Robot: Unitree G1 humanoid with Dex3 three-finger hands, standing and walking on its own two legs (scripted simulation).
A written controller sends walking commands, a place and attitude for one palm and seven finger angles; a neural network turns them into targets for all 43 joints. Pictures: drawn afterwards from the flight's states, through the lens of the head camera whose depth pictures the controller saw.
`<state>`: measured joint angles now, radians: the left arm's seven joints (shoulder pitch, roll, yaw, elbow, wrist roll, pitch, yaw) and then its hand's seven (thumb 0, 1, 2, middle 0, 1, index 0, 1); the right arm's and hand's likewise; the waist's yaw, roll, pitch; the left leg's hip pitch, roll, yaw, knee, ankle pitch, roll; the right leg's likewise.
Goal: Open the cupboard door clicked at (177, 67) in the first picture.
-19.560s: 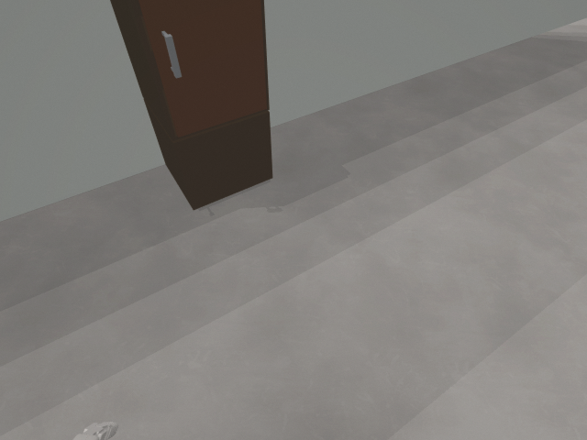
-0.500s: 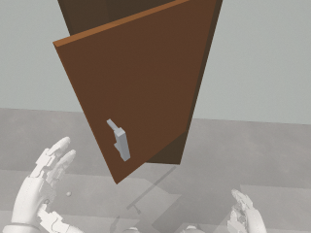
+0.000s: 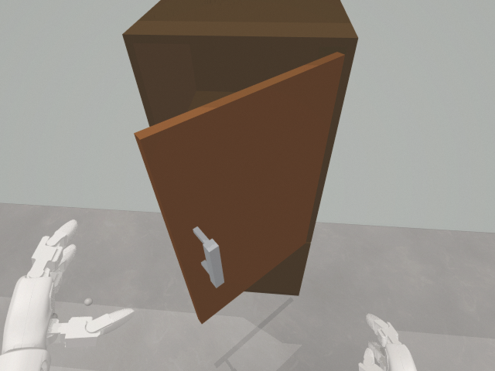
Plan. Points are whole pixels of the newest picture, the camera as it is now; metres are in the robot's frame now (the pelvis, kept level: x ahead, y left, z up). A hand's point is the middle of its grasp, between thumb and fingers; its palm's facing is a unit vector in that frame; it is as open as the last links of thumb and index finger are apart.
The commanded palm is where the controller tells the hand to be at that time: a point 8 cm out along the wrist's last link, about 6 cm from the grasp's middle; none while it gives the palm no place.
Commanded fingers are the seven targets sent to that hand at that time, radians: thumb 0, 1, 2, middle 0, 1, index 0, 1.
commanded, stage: draw the hand back to the body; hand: left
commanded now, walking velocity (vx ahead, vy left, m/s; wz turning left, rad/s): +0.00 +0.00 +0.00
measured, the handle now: (208, 257) +0.32 +0.11 -0.01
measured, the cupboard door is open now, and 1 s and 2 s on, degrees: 44 44 44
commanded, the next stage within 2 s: step back with the hand held close in 0.76 s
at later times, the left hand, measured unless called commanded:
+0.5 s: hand (49, 250) +0.20 +0.26 +0.18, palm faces +0.46 -0.79 -0.39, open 8.0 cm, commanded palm +0.15 +0.29 +0.19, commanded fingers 0.00 0.90 0.90 -0.20 -0.30 -0.20 -0.30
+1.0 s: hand (53, 250) +0.20 +0.25 +0.18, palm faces +0.44 -0.79 -0.42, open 7.4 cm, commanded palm +0.15 +0.28 +0.20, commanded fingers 0.00 0.90 0.90 -0.20 -0.30 -0.20 -0.30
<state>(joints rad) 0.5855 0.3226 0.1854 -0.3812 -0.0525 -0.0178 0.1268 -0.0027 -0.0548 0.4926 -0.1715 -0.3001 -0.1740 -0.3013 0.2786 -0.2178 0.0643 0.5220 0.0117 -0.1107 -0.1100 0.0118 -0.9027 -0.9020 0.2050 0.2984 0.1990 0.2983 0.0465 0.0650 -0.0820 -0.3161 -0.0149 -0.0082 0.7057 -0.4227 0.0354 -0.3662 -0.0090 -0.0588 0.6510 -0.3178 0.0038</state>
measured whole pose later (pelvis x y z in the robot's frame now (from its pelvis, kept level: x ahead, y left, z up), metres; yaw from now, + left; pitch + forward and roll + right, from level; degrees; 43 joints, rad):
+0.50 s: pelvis +0.01 -0.01 +0.02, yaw -1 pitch -3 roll -1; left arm 0.46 0.34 0.35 -0.39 -0.06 -0.08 0.12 0.01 0.78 0.85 -0.20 -0.30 -0.21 -0.30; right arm 0.20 -0.23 0.03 0.62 -0.01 -0.13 -0.07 0.01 -0.90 -0.90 0.20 0.30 0.20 0.30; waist 0.07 0.07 0.00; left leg -0.07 -0.01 0.01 0.43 -0.30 0.02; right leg -0.13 0.01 -0.04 0.40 -0.21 0.00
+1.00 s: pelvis +0.00 -0.01 +0.02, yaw -2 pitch -2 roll -1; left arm 0.45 0.34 0.39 -0.36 -0.04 -0.14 0.11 0.02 0.89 0.90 -0.21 -0.30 -0.21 -0.30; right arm 0.18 -0.23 0.03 0.62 -0.01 -0.09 -0.06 0.01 -0.90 -0.90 0.21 0.30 0.20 0.30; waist 0.05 0.07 0.00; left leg -0.11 0.01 0.02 0.43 -0.28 0.02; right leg -0.16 0.03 -0.03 0.34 -0.15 -0.01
